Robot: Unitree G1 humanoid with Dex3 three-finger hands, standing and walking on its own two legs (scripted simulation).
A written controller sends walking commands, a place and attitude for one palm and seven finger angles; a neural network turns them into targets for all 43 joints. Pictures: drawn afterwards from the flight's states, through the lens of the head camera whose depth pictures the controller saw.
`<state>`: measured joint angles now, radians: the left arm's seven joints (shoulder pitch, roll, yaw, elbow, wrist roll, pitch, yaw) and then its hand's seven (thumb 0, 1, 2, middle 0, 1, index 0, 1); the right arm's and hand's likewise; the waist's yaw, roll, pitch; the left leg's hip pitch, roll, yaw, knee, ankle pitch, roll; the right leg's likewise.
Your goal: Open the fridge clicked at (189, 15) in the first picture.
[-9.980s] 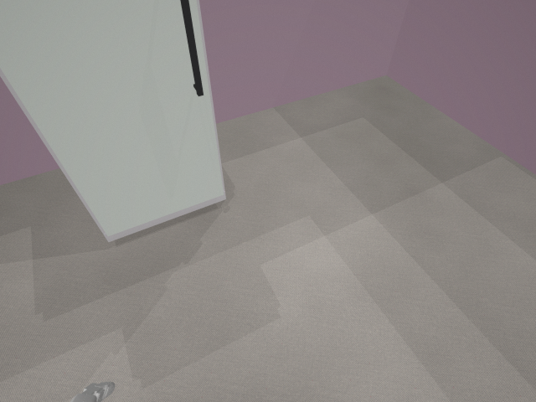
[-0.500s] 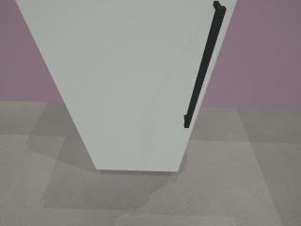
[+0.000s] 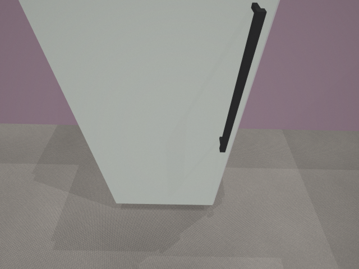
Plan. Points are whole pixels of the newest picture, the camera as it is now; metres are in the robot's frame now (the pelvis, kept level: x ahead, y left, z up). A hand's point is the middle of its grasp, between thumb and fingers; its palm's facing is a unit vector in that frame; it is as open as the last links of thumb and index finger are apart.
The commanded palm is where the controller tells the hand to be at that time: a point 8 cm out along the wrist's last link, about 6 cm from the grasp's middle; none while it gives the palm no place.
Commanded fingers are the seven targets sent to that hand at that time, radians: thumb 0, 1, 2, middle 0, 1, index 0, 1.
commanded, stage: shuffle to correct the standing spot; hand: right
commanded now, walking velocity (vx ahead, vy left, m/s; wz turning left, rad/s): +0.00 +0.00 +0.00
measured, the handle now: (234, 95) +0.53 -0.12 +0.11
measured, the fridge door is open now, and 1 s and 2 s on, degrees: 0 0 0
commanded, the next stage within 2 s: come to a stop and stand still in 0.26 s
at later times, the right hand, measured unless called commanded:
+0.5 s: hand out of the picture +0.00 -0.15 -0.20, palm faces +0.07 +0.99 -0.15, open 7.4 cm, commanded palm none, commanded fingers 0.00 -0.90 -0.90 0.20 0.30 0.20 0.30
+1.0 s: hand out of the picture +0.04 -0.19 -0.17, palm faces +0.04 +0.97 -0.24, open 7.4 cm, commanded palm none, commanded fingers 0.00 -0.90 -0.90 0.20 0.30 0.20 0.30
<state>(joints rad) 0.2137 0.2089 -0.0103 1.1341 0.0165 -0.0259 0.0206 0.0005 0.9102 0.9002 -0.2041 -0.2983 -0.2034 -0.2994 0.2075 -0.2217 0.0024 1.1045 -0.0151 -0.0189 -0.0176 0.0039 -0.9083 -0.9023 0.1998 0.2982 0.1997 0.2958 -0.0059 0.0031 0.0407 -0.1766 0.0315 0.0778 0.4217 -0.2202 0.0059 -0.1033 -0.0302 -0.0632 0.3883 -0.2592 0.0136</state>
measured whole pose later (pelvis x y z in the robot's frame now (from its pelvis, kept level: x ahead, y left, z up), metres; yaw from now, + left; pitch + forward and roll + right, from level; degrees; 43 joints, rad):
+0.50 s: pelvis +0.04 +0.01 -0.02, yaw -1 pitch -1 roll +1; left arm 0.36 0.10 0.00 1.17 0.02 -0.02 0.04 0.00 0.91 0.90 -0.20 -0.30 -0.20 -0.30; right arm 0.36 -0.13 -0.02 1.13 -0.02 -0.02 -0.02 0.00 -0.91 -0.90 0.20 0.30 0.20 0.30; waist 0.00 0.01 0.05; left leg -0.20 0.01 0.11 0.60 -0.39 0.02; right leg -0.17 -0.07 -0.05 0.64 -0.43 0.02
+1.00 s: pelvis +0.00 +0.00 +0.00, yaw +0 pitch -2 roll +0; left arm 0.23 0.16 0.02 1.12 0.02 -0.01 0.04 0.00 0.92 0.90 -0.20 -0.30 -0.20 -0.30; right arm 0.21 -0.19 -0.02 1.06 -0.02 -0.01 -0.03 0.01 -0.91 -0.90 0.20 0.30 0.20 0.30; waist 0.00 0.00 0.05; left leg -0.19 0.04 0.09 0.48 -0.25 0.01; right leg -0.11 -0.04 -0.10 0.45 -0.29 0.01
